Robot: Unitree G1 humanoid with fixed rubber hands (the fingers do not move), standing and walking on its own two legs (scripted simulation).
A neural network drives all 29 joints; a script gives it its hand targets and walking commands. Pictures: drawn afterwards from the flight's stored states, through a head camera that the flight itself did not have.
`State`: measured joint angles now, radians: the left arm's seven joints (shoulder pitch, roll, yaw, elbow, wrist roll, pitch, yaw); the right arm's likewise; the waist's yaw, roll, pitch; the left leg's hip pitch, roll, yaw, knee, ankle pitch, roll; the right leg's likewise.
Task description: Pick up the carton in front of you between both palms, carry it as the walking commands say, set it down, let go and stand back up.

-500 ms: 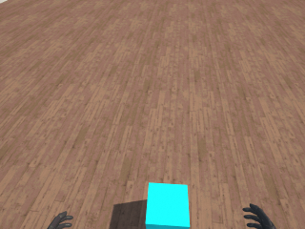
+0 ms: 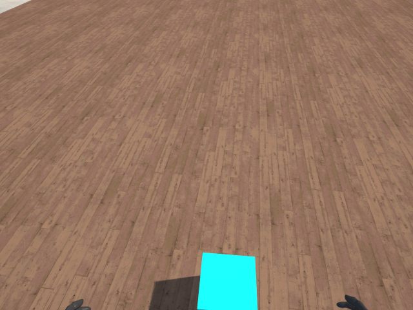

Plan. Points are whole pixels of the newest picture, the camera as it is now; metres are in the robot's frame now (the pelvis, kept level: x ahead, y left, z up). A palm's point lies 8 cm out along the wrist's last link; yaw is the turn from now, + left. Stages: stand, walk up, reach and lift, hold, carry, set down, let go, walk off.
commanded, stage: stand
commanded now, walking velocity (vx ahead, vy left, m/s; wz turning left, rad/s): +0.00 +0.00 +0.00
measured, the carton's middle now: (226, 291) +0.37 -0.06 -0.65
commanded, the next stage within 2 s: none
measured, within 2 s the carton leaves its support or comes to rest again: neither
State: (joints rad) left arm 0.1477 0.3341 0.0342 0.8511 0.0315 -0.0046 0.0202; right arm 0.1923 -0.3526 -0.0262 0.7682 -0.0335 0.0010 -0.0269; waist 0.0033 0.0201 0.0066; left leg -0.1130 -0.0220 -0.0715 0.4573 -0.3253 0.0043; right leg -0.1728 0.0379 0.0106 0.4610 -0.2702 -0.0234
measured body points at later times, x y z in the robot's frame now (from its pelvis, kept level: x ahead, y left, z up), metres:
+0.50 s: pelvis -0.02 +0.00 +0.01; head -0.03 +0.00 +0.46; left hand +0.09 +0.31 -0.10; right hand +0.09 -0.30 -0.11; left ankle -0.05 +0.12 -0.74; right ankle -0.01 -0.11 -0.74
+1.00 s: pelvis -0.03 +0.00 +0.01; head -0.03 +0.00 +0.46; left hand +0.08 +0.32 -0.11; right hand +0.08 -0.31 -0.11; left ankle -0.05 +0.12 -0.74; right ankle -0.01 -0.11 -0.74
